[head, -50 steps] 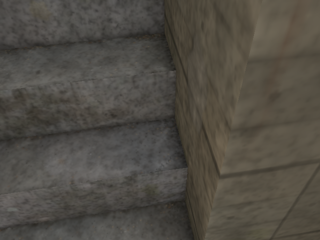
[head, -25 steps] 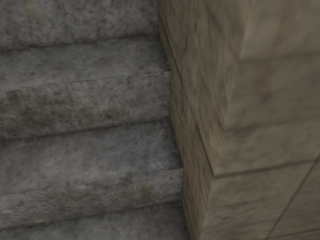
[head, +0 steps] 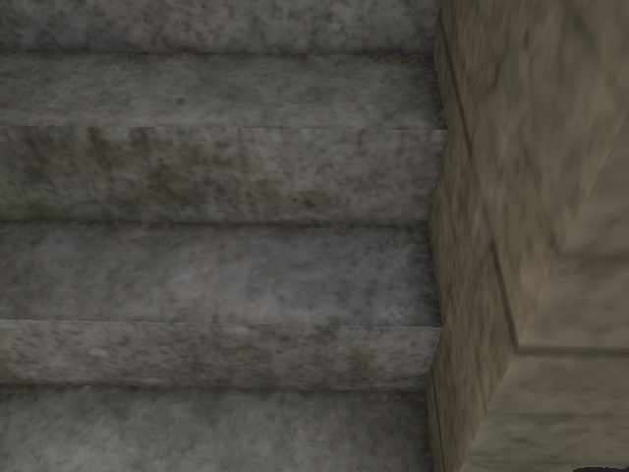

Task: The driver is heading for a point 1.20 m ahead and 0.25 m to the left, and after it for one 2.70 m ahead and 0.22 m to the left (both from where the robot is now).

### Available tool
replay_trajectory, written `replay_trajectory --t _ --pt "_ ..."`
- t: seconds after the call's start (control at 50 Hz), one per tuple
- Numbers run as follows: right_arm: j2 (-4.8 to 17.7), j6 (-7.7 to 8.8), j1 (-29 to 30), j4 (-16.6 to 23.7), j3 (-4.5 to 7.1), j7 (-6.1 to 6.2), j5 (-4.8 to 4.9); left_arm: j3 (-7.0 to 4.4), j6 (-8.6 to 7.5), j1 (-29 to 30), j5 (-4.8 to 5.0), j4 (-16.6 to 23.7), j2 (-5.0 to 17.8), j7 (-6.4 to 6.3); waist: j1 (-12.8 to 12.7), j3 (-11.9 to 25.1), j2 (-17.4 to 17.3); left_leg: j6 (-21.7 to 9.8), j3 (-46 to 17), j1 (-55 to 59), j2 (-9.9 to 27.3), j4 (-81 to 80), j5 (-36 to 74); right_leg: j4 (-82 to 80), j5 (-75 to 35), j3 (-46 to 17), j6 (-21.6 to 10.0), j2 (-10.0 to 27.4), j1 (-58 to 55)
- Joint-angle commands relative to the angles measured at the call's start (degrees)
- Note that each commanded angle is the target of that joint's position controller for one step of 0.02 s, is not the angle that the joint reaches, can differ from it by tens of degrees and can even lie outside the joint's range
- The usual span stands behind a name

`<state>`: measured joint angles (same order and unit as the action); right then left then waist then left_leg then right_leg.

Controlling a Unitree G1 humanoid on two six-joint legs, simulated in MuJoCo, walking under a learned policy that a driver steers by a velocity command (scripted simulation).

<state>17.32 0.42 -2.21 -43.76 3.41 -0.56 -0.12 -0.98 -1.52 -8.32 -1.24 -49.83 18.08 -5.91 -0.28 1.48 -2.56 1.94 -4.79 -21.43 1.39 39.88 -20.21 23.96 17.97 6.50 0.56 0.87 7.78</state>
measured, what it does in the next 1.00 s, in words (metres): steps on the spot, turning left: right foot, then left foot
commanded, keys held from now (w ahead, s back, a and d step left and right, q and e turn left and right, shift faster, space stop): q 0.46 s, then no key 0.18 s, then w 0.02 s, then no key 0.34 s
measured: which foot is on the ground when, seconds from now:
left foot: down 0.00-0.58, up 0.60-0.86, down 0.88-1.00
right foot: down 0.00-0.10, up 0.12-0.54, down 0.56-1.00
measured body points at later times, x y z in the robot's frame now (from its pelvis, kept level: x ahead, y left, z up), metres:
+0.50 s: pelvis -0.01 +0.04 +0.00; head +0.02 +0.06 +0.45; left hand +0.04 +0.35 -0.10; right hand +0.22 -0.20 -0.08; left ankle +0.01 +0.15 -0.74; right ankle +0.02 -0.09 -0.71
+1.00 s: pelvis -0.02 +0.06 +0.00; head -0.01 +0.06 +0.45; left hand -0.01 +0.33 -0.11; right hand +0.20 -0.13 -0.10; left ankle -0.10 +0.17 -0.74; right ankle +0.02 -0.08 -0.74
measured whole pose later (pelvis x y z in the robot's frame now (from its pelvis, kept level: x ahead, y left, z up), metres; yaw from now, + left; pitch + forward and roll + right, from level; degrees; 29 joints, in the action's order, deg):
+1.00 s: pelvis -0.02 +0.06 +0.00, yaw +23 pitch +0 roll +0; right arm 14.9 -1.6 -13.5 -39.4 1.4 2.1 -0.8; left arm 0.0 -5.6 -14.7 -1.6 -40.9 13.7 0.9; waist -0.9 -1.4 0.3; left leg 0.6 -5.7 -10.3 -1.4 27.2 -16.6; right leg 27.5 15.4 -2.5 2.1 1.2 11.8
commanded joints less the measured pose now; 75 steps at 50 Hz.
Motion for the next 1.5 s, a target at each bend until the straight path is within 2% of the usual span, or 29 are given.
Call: replay_trajectory --t 0.02,0.08,0.1,0.12,0.14,0.16,0.2,0.22,0.24,0.28,0.34,0.44,0.52,0.56,0.58,0.6,0.62,0.64,0.68,0.72,0.78,0.86,0.88,0.9,0.92,0.94,0.98,1.04,1.5 --pt "3.9 -0.92 1.9 6.8 1.12 -0.35 -0.48 -3.26 -0.11 2.2 0.42 4.6 10.6 -1.09 0.8 -0.8 9.3 -0.5 -0.5 -8.8 4.8 9.8 -9.9 -3.1 -32.7 -12.7 -12.2 23.8 -0.4" --pt "4.4 -0.95 -4.5 5.1 1.86 -0.37 -0.56 -3.53 0.64 2.1 0.93 5.5 10.0 -1.11 2.5 2.7 6.2 -2.0 5.3 3.2 -0.4 -4.3 6.7 6.1 -32.3 -2.5 -5.9 15.4 2.3" --pt "7.1 -1.02 -8.1 3.1 2.79 -0.57 -0.78 -2.96 1.0 -2.1 0.35 5.0 7.8 -0.36 2.4 3.1 0.6 -4.0 3.9 9.5 -3.0 -9.1 19.2 14.5 -23.9 1.6 -2.0 10.9 7.0" --pt "14.9 -1.34 -12.3 3.3 5.06 1.04 -1.18 -1.62 0.41 -2.9 -2.29 7.2 5.0 0.43 3.3 2.3 -13.9 -11.8 -16.3 20.0 8.7 -13.7 48.0 32.3 10.4 5.9 5.4 3.5 25.7" --pt "17.5 -0.11 -14.7 4.4 4.82 0.75 -3.96 -0.63 -0.67 -0.2 -1.49 8.9 3.2 1.69 4.3 10.0 -12.6 -23.4 -33.1 21.2 17.4 -16.1 59.8 48.4 24.7 -7.7 7.1 -2.3 30.4" --pt "16.8 1.24 -12.3 5.9 4.8 0.22 -4.08 -1.1 -1.26 -3.0 -0.05 8.1 5.1 2.57 3.1 12.1 -5.4 -25.1 -31.5 20.7 18.2 -16.7 53.3 54.9 21.8 -13.5 6.7 -1.0 31.1" --pt "12.5 0.77 -4.0 8.4 3.62 1.69 -1.47 -2.05 -1.19 -3.3 -0.03 6.8 7.5 1.91 0.6 6.8 0.5 -19.1 -23.6 14.6 13.9 -16.4 38.2 53.9 10.7 -15.0 5.8 0.9 32.7" --pt "10.8 -0.12 -2.3 9.1 2.72 2.27 -0.61 -2.45 -0.79 -3.2 -0.5 6.9 8.6 1.16 -0.1 5.6 0.2 -17.4 -22.0 10.5 12.5 -16.8 34.7 51.8 8.1 -15.1 5.7 1.0 30.5" --pt "11.4 -1.31 -1.6 10.6 2.44 2.68 -1.07 -2.78 -0.71 -3.4 -1.22 7.0 8.9 1.17 -0.6 5.7 -1.9 -16.5 -19.8 7.2 10.6 -17.4 33.3 51.5 6.1 -14.2 5.6 0.0 27.3" --pt "11.1 -2.34 -3.3 11.6 2.17 3.38 -1.41 -2.45 -0.67 -4.6 -0.62 7.8 6.9 1.99 -0.7 6.1 -2.8 -16.2 -17.3 4.5 8.4 -17.6 32.4 47.1 4.3 -12.7 5.7 -2.2 23.4" --pt "11.3 -2.84 -6.6 11.1 2.38 5.21 0.2 -2.07 -0.64 -3.8 0.75 9.5 5.3 2.17 -0.1 5.0 -4.8 -15.6 -17.6 5.8 6.5 -18.4 26.0 33.5 3.5 -12.2 7.1 -3.5 22.2" --pt "12.0 -3.56 -7.8 12.4 3.65 5.09 0.02 -2.0 -0.83 -2.8 0.95 11.1 5.7 3.16 1.2 3.7 -8.2 -14.1 -24.7 8.7 5.6 -21.3 10.0 19.1 4.4 -13.5 5.6 -4.5 18.0" --pt "11.2 -3.33 -8.5 13.5 3.74 4.68 0.56 -2.95 -1.83 -7.0 1.24 10.4 7.0 4.01 0.9 4.1 -8.4 -13.1 -27.2 9.1 5.4 -20.3 10.2 6.5 2.9 -12.4 3.0 -3.4 10.1" --pt "8.8 -3.4 -9.9 13.1 2.69 4.45 1.08 -3.56 -2.04 -9.4 0.07 10.1 8.1 3.98 -0.2 5.0 -3.4 -8.9 -23.2 0.8 1.3 -15.8 2.6 -3.5 -5.5 -13.6 0.0 2.2 -2.8" --pt "6.0 -3.0 -9.9 13.8 1.76 4.04 0.33 -4.12 -1.67 -8.3 -1.61 11.4 11.1 4.23 0.4 3.0 8.9 -5.7 -14.6 -9.1 -6.0 -5.1 -7.7 -6.4 -6.7 -26.2 -6.0 11.8 -6.3" --pt "10.4 -2.12 -6.0 15.9 3.23 3.88 0.04 -4.57 -2.0 -6.9 -3.35 12.5 11.5 4.86 -0.7 -0.3 18.3 -2.6 -9.9 -11.1 -11.3 11.7 -16.0 -12.2 -11.3 -38.1 -15.4 19.7 3.3" --pt "14.7 -2.03 -7.4 15.3 4.64 3.71 -0.65 -4.07 -2.69 -2.5 -3.35 14.3 9.7 4.84 1.8 -1.7 14.7 -0.8 -11.1 -10.2 -8.4 23.7 -13.4 -11.2 -14.1 -35.5 -17.4 20.8 7.9" --pt "14.7 -2.41 -11.0 13.0 4.89 3.56 -0.59 -3.78 -2.92 -0.1 -1.91 15.0 7.9 4.58 3.6 -1.3 11.5 0.4 -10.5 -8.7 -8.4 28.1 -9.9 -9.6 -15.2 -29.3 -15.3 17.4 8.6" --pt "10.4 -3.05 -13.4 10.8 3.56 3.57 -1.57 -2.18 -2.78 0.2 0.32 15.2 4.1 4.13 3.4 -1.5 8.1 3.6 -8.8 -8.6 -8.2 31.1 -3.3 -7.9 -9.9 -22.4 -11.8 11.6 7.0" --pt "6.4 -2.86 -10.5 11.7 2.01 3.23 -0.94 -1.02 -2.15 -2.3 0.34 14.4 2.0 3.74 1.8 -2.9 9.4 5.3 -6.5 -7.7 -6.9 23.4 -1.7 -6.9 -11.5 -18.2 -11.4 8.9 5.6" --pt "2.1 -1.68 -6.1 12.7 0.14 2.67 -0.74 -2.16 -1.42 -5.0 -0.47 13.8 4.8 4.01 -0.7 -1.5 12.0 4.5 -0.3 -1.2 -2.9 2.8 -4.5 -6.1 -13.5 -17.2 -11.0 8.3 2.1" --pt "4.5 -1.43 -10.0 9.9 0.91 2.86 -0.62 -1.89 -2.3 -7.5 0.75 13.0 4.2 5.38 0.3 -0.8 11.7 1.1 0.6 13.0 -2.6 -23.0 12.3 -4.3 -16.8 -18.5 -7.5 7.6 3.9" --pt "6.9 -1.53 -11.6 9.9 1.26 3.37 -0.75 -1.61 -3.52 -8.7 0.07 12.7 3.8 5.92 0.3 1.3 10.0 -0.5 -2.9 19.3 1.0 -22.4 19.7 -3.6 -17.1 -18.1 -4.9 7.3 6.1" --pt "10.5 -1.73 -13.5 9.3 1.85 3.82 -0.85 -1.56 -4.93 -9.9 -1.2 13.1 4.0 6.69 -1.4 4.0 3.9 -3.0 -5.5 24.0 4.5 -15.2 32.1 -2.1 -14.8 -15.2 -2.9 4.8 8.7" --pt "8.7 -2.03 -12.8 7.5 1.46 3.37 -0.88 -1.45 -5.74 -10.1 -1.37 12.5 3.8 6.92 -1.3 4.1 -0.8 -5.5 -5.2 18.8 3.0 -14.0 24.0 -2.5 -7.9 -11.0 0.3 1.8 5.5" --pt "7.1 -1.62 -11.7 8.3 0.94 2.86 -0.19 -1.69 -5.83 -6.5 -0.78 12.5 4.9 7.07 0.4 2.0 1.4 -5.5 -5.7 15.7 2.4 -15.4 21.5 0.6 -7.7 -9.9 2.0 1.0 4.3" --pt "5.5 -1.05 -10.9 7.7 0.0 2.83 -0.86 -1.31 -5.07 -5.2 -0.01 12.6 2.9 6.71 0.0 0.2 -0.5 -4.5 -5.5 12.5 1.6 -16.5 19.5 1.9 -8.6 -10.0 2.3 1.1 3.6" --pt "4.7 -0.58 -10.9 7.3 -0.44 3.01 -0.69 -1.35 -4.19 -6.0 -0.47 11.9 3.1 6.14 -0.6 -1.8 -1.5 -3.8 -5.4 10.0 1.1 -16.7 18.5 2.1 -8.7 -10.1 2.5 1.2 3.2" --pt "6.0 -0.97 -11.7 1.3 -1.6 2.88 -0.3 -0.31 -3.13 -5.1 -0.04 3.4 5.8 5.33 0.1 -2.4 2.1 -4.4 -4.4 11.4 -0.7 -17.1 20.4 0.8 -10.9 -10.0 4.5 1.7 1.1"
